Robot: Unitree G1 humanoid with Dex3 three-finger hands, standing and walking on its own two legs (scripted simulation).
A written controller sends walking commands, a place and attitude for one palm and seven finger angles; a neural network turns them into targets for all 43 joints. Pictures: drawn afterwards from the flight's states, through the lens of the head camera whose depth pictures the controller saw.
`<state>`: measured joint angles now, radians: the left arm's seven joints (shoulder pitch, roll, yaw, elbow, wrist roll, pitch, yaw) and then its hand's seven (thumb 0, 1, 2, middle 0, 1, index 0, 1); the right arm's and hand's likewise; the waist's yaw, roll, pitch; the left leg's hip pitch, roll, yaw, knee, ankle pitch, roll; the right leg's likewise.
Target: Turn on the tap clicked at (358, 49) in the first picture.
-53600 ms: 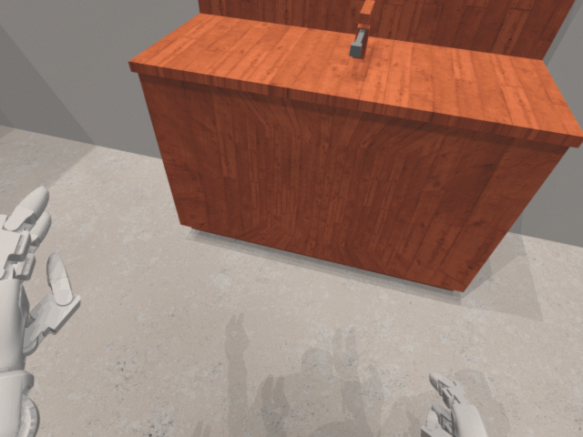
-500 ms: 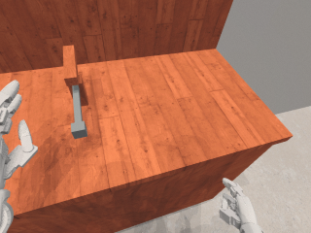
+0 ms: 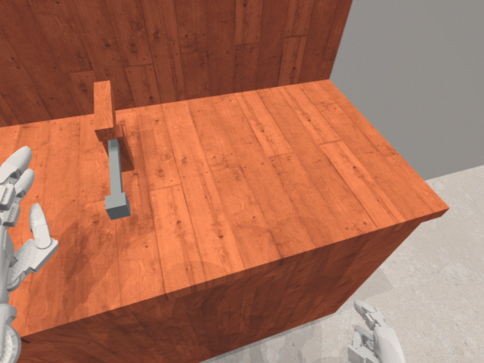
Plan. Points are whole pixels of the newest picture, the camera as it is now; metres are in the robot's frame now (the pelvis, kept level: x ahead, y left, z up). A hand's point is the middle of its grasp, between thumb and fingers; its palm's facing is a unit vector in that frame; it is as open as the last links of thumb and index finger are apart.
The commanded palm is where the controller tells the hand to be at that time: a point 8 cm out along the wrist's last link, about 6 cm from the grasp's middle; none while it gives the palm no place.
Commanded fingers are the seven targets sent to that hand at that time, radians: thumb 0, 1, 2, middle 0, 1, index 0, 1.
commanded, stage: shuffle to correct the standing spot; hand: left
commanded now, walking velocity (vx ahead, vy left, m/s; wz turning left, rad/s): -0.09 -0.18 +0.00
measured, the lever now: (118, 206) +0.30 +0.21 +0.11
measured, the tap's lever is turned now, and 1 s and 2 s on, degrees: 0 0 0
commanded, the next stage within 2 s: none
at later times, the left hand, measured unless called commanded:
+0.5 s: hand (87, 250) +0.21 +0.20 +0.16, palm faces +0.34 -0.86 -0.39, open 7.4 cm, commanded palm +0.15 +0.24 +0.17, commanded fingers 0.00 0.90 0.90 -0.20 -0.30 -0.20 -0.30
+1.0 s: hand (105, 253) +0.21 +0.18 +0.16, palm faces +0.34 -0.85 -0.40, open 7.4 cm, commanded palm +0.15 +0.22 +0.17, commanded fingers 0.00 0.90 0.90 -0.20 -0.30 -0.20 -0.30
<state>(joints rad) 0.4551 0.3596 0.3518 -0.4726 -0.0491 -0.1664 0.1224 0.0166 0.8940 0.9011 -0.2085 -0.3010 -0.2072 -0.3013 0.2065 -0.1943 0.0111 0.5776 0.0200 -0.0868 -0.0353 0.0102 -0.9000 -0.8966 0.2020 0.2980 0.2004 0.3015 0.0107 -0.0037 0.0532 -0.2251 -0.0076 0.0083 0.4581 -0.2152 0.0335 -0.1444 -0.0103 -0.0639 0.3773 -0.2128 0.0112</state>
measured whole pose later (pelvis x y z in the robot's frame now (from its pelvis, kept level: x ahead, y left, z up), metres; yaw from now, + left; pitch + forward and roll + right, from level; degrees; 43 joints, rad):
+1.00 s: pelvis -0.02 -0.06 -0.01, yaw -1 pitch +0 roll -1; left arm 0.48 0.41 0.39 -0.57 -0.09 -0.14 0.12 0.02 0.89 0.90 -0.21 -0.30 -0.21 -0.30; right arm 0.23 -0.19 -0.01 0.57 0.02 -0.08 -0.04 0.01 -0.90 -0.90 0.20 0.30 0.20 0.30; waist -0.01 -0.01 0.06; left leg -0.31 0.07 -0.03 0.53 -0.23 -0.05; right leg -0.24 0.07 -0.09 0.48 -0.24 -0.07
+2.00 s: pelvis -0.02 -0.08 -0.01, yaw +0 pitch +0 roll +1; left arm 0.48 0.43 0.41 -0.60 -0.07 -0.14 0.13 0.02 0.89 0.90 -0.21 -0.30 -0.21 -0.30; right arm 0.19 -0.17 -0.03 0.56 -0.01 -0.09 -0.02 0.01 -0.90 -0.90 0.20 0.30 0.20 0.30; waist 0.00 -0.05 0.11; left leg -0.21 0.06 0.03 0.55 -0.32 -0.05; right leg -0.31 0.02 -0.09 0.58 -0.29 -0.04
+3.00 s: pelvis -0.05 -0.07 -0.01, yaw +3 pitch -1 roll -1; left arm 0.47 0.34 0.34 -0.51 -0.05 -0.12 0.17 0.02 0.89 0.90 -0.21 -0.30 -0.21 -0.30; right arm 0.24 -0.21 0.00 0.62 0.02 -0.09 -0.03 0.01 -0.90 -0.90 0.20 0.30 0.20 0.30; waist 0.01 0.01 0.07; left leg -0.18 0.02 0.03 0.51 -0.31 0.01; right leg -0.26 0.02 -0.11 0.44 -0.16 -0.05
